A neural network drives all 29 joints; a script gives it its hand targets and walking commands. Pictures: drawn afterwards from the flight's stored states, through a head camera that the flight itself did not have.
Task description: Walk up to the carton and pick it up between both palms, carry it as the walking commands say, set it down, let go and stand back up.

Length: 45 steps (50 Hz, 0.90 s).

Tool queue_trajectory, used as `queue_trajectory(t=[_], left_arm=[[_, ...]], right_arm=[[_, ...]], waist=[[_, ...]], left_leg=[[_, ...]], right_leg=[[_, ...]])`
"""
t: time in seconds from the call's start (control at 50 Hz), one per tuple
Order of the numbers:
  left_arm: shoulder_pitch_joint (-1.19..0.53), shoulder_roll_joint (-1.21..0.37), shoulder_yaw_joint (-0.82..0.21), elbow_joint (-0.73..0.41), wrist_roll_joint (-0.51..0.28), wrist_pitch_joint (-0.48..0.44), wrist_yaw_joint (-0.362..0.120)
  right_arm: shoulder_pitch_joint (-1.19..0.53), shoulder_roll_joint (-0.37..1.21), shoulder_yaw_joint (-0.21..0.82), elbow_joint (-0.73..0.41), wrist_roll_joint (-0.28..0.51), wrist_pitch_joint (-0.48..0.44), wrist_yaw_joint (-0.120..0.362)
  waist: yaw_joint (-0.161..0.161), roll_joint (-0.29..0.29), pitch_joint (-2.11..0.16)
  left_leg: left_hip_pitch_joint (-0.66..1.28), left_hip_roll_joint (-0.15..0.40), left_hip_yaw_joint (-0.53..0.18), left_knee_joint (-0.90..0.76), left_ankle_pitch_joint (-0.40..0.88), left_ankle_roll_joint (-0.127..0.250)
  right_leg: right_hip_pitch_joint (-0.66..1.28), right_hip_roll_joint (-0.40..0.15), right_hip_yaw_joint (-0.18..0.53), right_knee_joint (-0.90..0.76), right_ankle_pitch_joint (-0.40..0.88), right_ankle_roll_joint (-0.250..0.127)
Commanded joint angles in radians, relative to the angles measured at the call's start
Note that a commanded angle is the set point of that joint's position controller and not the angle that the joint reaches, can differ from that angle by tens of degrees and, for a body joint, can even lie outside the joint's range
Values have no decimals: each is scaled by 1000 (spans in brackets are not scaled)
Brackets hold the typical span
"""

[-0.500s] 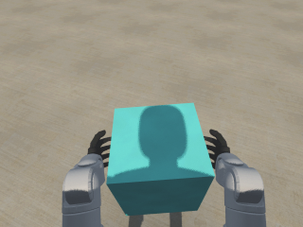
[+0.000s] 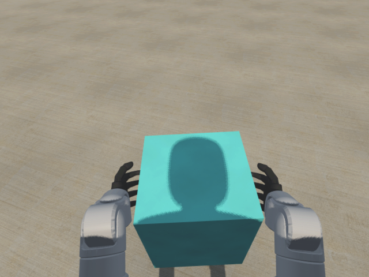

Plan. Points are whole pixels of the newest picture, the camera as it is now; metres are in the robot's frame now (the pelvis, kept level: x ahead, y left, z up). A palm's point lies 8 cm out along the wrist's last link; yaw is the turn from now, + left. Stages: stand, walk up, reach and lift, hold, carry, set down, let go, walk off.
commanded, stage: carry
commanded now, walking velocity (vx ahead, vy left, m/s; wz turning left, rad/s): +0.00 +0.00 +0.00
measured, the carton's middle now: (195, 202) +0.29 -0.01 +0.01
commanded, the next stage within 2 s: none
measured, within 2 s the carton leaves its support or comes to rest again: neither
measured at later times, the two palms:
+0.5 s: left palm (119, 203) +0.26 +0.15 +0.08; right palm (270, 199) +0.26 -0.15 +0.08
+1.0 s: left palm (97, 200) +0.27 +0.20 +0.07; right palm (234, 176) +0.33 -0.10 +0.06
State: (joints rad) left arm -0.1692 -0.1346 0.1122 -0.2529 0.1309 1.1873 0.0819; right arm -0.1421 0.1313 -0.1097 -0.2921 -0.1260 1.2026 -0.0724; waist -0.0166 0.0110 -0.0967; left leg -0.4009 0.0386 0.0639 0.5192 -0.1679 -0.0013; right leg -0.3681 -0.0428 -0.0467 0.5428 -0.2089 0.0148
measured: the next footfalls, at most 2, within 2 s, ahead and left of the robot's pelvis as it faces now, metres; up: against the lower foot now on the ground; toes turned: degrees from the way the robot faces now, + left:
right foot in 1.54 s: +0.16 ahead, -0.09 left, +0.00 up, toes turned +22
left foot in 1.90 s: +0.02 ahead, +0.14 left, +0.00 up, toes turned +51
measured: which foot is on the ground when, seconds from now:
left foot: down 0.00-1.00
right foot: down 0.00-1.00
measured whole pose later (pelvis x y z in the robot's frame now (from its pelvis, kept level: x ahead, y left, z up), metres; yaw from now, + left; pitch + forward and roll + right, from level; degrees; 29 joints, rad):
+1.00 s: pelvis +0.03 +0.00 -0.01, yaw +10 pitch +5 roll -1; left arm -0.16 -0.13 0.11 -0.31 0.12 1.16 0.09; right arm -0.15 0.13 -0.11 -0.32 -0.11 1.16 -0.07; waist 0.01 0.03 -0.08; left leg -0.52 -0.04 -0.10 0.65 -0.22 0.00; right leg -0.39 -0.09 -0.16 0.65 -0.33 0.03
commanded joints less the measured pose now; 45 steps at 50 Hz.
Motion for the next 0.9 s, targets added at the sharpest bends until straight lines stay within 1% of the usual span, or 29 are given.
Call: queue_trajectory(t=[0.0,0.06,0.1,0.14,0.24,0.28,0.32,0.4,0.46,0.54,0.58,0.64,0.7,0.74,0.78,0.8,0.84,0.88], left_arm=[[-435,-871,-673,-52,-384,-1,-251],[-436,-866,-674,-50,-385,-2,-251],[-436,-865,-674,-49,-385,-3,-251],[-436,-867,-675,-49,-384,-5,-250],[-436,-880,-681,-54,-382,-14,-245],[-436,-884,-685,-57,-384,-18,-244],[-435,-884,-688,-57,-387,-22,-243],[-429,-875,-687,-48,-389,-30,-244],[-423,-866,-684,-42,-386,-38,-246],[-413,-854,-678,-41,-377,-50,-245],[-408,-853,-684,-55,-377,-50,-240],[-394,-855,-682,-61,-368,-40,-232],[-383,-859,-678,-61,-360,-33,-227],[-385,-862,-679,-64,-360,-31,-224],[-393,-868,-684,-74,-363,-30,-223],[-398,-871,-688,-81,-365,-30,-222],[-411,-880,-695,-102,-373,-31,-222],[-422,-884,-705,-123,-386,-32,-223]], right_arm=[[-510,890,704,-66,402,-17,246],[-499,886,699,-59,396,-19,244],[-493,884,693,-53,392,-21,243],[-488,882,687,-47,388,-23,244],[-482,878,671,-46,381,-31,246],[-478,874,666,-48,379,-34,247],[-473,868,662,-48,374,-38,245],[-461,858,654,-45,363,-49,240],[-456,855,651,-41,356,-58,234],[-453,853,648,-38,354,-69,230],[-463,858,659,-52,367,-66,232],[-467,862,669,-57,385,-53,239],[-467,865,674,-56,397,-41,245],[-467,869,676,-57,402,-38,247],[-465,872,675,-60,406,-36,247],[-463,873,673,-60,407,-36,246],[-457,875,668,-63,406,-37,244],[-448,873,664,-74,403,-41,239]], waist=[[12,-61,-165],[8,-72,-169],[8,-63,-168],[9,-40,-167],[19,38,-179],[21,52,-188],[20,46,-191],[15,-2,-188],[12,-31,-193],[14,-25,-200],[14,-23,-192],[14,-33,-189],[14,-50,-191],[15,-51,-195],[17,-25,-202],[19,2,-208],[21,85,-229],[18,162,-264]], left_leg=[[62,48,-70,-73,-202,4],[69,38,-59,-50,-191,4],[57,40,-66,-55,-201,6],[36,51,-84,-77,-227,7],[-10,88,-142,-154,-303,6],[-8,94,-150,-165,-309,6],[2,93,-146,-158,-300,7],[33,80,-125,-117,-237,10],[49,72,-111,-91,-172,12],[44,74,-113,-82,-125,15],[10,76,-122,-71,-124,16],[-39,63,-133,-38,-118,19],[-74,45,-129,14,-83,22],[-86,37,-128,44,-43,25],[-87,44,-151,52,18,34],[-80,56,-178,42,60,40],[-46,92,-269,-6,147,60],[21,125,-369,-61,200,83]], right_leg=[[-20,-94,125,-193,-327,-25],[-50,-97,122,-207,-356,-25],[-52,-91,109,-198,-349,-23],[-41,-80,93,-175,-324,-20],[11,-46,54,-102,-231,-17],[19,-41,51,-92,-211,-19],[12,-46,61,-100,-214,-21],[-14,-67,96,-142,-236,-22],[-8,-77,104,-150,-207,-22],[28,-82,88,-130,-155,-21],[49,-97,80,-113,-158,-15],[72,-121,75,-102,-183,-16],[92,-152,67,-88,-172,-20],[100,-169,52,-64,-148,-20],[102,-171,20,-18,-128,-9],[99,-161,-2,14,-125,1],[83,-114,-54,97,-133,31],[54,-60,-82,156,-197,52]])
